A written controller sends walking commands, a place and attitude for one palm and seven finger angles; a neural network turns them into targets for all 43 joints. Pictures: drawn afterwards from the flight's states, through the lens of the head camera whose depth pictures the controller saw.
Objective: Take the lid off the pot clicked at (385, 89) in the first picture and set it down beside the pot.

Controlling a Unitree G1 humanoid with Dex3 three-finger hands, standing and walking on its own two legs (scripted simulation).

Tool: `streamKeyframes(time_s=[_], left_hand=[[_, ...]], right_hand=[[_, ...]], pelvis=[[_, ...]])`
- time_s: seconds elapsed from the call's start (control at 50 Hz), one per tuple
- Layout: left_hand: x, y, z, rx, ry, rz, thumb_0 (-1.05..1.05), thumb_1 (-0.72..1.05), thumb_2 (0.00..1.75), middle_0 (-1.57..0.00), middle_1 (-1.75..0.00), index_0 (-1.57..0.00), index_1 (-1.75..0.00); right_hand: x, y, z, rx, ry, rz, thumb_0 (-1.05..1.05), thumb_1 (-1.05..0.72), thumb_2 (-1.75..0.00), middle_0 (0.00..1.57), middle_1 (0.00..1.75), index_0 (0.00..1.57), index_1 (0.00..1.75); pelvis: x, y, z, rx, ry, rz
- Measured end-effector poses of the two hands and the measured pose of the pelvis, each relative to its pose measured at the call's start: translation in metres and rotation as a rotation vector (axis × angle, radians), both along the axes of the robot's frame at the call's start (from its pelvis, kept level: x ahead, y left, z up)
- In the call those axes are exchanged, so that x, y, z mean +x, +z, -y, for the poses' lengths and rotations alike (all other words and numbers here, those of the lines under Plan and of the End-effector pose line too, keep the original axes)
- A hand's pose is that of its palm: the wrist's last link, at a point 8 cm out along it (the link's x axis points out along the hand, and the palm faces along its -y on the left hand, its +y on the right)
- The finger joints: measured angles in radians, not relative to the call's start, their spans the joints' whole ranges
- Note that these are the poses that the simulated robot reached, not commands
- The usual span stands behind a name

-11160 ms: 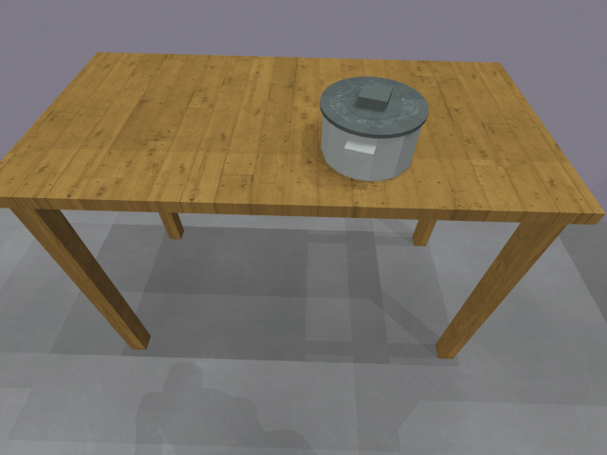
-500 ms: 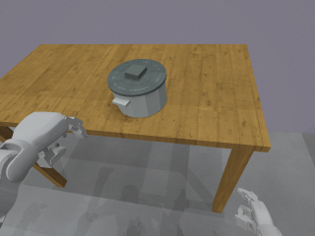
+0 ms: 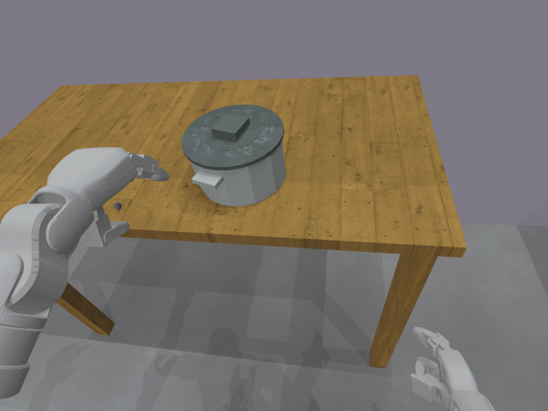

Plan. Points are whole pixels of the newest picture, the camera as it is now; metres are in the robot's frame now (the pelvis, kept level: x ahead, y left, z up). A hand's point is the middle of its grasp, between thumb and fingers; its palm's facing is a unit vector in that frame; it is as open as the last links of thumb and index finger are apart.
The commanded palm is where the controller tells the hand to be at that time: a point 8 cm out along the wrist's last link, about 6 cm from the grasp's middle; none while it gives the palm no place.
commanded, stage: move the open hand above the knob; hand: left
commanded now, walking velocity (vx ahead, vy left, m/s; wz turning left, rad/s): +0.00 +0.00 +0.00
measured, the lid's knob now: (230, 126) +0.58 +0.16 +0.12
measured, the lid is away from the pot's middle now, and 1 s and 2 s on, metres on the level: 0.00 0.00 0.00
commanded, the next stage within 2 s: none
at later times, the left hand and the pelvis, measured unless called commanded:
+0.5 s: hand (161, 166) +0.40 +0.21 +0.17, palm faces -0.23 -0.05 -0.97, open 10.1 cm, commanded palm +0.38 +0.21 +0.25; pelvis +0.02 +0.00 +0.00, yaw +0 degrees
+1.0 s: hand (197, 133) +0.47 +0.17 +0.18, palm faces -0.26 -0.04 -0.96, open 10.1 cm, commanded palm +0.46 +0.19 +0.25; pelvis +0.04 +0.01 +0.00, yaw -1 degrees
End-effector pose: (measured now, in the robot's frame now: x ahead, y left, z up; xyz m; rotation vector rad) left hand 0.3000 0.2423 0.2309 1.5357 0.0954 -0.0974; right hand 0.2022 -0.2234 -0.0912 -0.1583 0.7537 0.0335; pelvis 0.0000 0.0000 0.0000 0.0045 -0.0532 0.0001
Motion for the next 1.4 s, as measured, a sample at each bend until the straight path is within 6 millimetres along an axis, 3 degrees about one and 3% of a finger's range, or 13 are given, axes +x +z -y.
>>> streamKeyframes(time_s=[0.22,0.56,0.94,1.4], left_hand=[[0.041,-0.001,0.017,-0.005,0.012,-0.059,0.0,-0.31,1.46,-0.85,-0.09,-0.84,-0.09],[0.098,-0.005,0.033,-0.011,0.007,-0.121,0.0,-0.31,1.46,-0.85,-0.09,-0.84,-0.09],[0.154,0.003,0.066,-0.003,-0.012,-0.129,0.0,-0.31,1.46,-0.85,-0.09,-0.84,-0.09],[0.206,0.011,0.08,-0.003,0.004,-0.155,0.0,-0.31,1.46,-0.85,-0.09,-0.84,-0.09]], right_hand=[[0.004,-0.001,-0.003,0.015,0.003,-0.01,0.01,-0.91,-0.9,0.2,0.3,0.2,0.3],[-0.011,-0.009,0.017,-0.02,-0.065,-0.104,0.01,-0.91,-0.9,0.2,0.3,0.2,0.3],[-0.015,-0.016,0.009,0.006,-0.097,-0.153,0.01,-0.91,-0.9,0.2,0.3,0.2,0.3],[-0.056,-0.023,0.025,-0.048,-0.197,-0.269,0.0,-0.91,-0.9,0.2,0.3,0.2,0.3]], pelvis=[[0.006,0.0,0.0,0.001,0.002,-0.014],[0.02,0.001,-0.002,-0.001,-0.004,-0.039],[0.036,0.002,-0.007,0.0,-0.013,-0.072],[0.048,0.002,-0.012,-0.005,-0.018,-0.112]])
